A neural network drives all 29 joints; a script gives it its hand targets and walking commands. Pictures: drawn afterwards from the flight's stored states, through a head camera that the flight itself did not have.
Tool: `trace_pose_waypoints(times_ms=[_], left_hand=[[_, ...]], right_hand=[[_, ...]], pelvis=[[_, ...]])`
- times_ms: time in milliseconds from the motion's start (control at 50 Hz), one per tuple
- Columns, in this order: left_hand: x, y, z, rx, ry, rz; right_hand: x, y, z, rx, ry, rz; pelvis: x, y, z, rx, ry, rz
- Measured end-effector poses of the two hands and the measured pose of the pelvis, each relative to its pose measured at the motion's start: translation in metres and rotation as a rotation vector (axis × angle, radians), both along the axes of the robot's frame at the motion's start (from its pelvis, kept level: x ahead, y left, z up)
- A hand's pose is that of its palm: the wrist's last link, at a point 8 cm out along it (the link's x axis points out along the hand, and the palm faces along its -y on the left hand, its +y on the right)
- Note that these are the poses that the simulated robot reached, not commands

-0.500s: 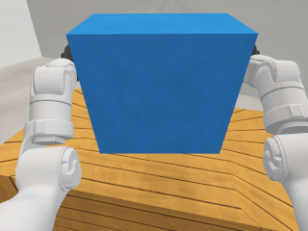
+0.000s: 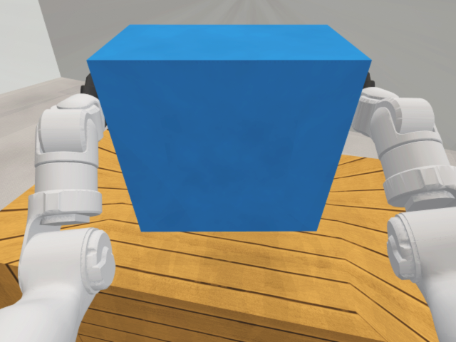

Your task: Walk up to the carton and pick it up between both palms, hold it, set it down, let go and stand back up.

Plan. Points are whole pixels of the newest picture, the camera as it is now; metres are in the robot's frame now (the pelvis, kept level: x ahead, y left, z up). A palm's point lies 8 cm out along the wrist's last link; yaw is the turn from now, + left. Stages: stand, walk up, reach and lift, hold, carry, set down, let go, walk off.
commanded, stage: hold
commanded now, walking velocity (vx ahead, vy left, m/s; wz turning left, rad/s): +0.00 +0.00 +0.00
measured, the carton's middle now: (228, 134) +0.38 +0.00 +0.27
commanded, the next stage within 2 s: none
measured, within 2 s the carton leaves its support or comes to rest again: neither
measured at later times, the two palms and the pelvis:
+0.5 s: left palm (90, 110) +0.36 +0.21 +0.32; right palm (363, 101) +0.35 -0.20 +0.34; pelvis -0.01 +0.02 +0.00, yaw -1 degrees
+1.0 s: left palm (91, 105) +0.36 +0.21 +0.32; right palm (361, 98) +0.36 -0.20 +0.34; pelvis -0.01 +0.00 +0.00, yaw +0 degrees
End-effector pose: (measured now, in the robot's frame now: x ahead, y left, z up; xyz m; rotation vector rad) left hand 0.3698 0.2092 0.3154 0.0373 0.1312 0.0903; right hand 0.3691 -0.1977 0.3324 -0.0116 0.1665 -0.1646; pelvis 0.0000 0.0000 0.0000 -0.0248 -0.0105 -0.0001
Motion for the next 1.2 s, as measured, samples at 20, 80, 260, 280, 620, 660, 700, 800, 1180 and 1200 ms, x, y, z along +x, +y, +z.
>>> trace_pose_waypoints(times_ms=[20,80,260,280,620,660,700,800,1180,1200], left_hand=[[-0.001,0.001,-0.001,-0.001,-0.005,0.001],[-0.004,0.005,-0.002,-0.004,-0.017,0.003],[-0.011,0.01,-0.005,-0.02,-0.023,-0.002],[-0.011,0.01,-0.005,-0.022,-0.023,-0.003],[-0.013,-0.004,0.005,0.0,0.005,-0.001],[-0.012,-0.005,0.006,0.006,0.009,0.0],[-0.011,-0.006,0.007,0.009,0.01,0.002],[-0.009,-0.007,0.011,0.013,0.004,0.005],[-0.013,0.011,0.008,-0.017,-0.012,0.0],[-0.013,0.012,0.007,-0.018,-0.007,-0.001]], right_hand=[[0.0,0.001,0.0,-0.001,-0.005,0.002],[-0.003,0.005,0.0,0.006,-0.017,0.003],[-0.012,0.01,0.003,0.016,-0.025,-0.008],[-0.013,0.01,0.004,0.018,-0.025,-0.01],[-0.014,-0.003,0.005,0.032,0.0,-0.011],[-0.012,-0.005,0.004,0.031,0.005,-0.009],[-0.011,-0.006,0.004,0.033,0.006,-0.006],[-0.008,-0.007,0.003,0.031,0.0,0.0],[-0.012,0.012,0.019,0.018,-0.019,-0.005],[-0.013,0.013,0.019,0.018,-0.015,-0.007]], pelvis=[[0.0,0.001,0.0,0.0,-0.001,0.001],[0.002,0.003,0.0,-0.002,-0.006,0.003],[-0.001,0.012,0.0,-0.001,-0.018,0.001],[-0.002,0.013,0.0,-0.001,-0.017,0.0],[-0.011,0.011,0.0,0.008,0.006,-0.013],[-0.011,0.009,0.0,0.007,0.006,-0.012],[-0.011,0.006,0.0,0.007,0.005,-0.01],[-0.009,0.001,0.0,0.004,0.009,-0.005],[-0.007,0.006,0.0,-0.001,-0.008,0.008],[-0.008,0.007,0.0,0.0,-0.008,0.008]])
